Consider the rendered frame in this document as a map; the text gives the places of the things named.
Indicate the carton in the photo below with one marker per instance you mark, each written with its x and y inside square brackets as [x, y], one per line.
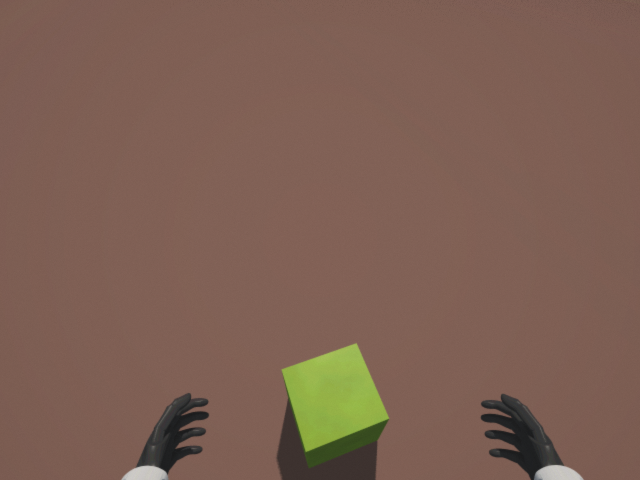
[335, 404]

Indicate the robot right hand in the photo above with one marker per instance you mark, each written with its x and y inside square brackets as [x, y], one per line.
[536, 448]

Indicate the robot left hand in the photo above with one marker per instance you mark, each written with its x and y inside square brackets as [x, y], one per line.
[159, 450]

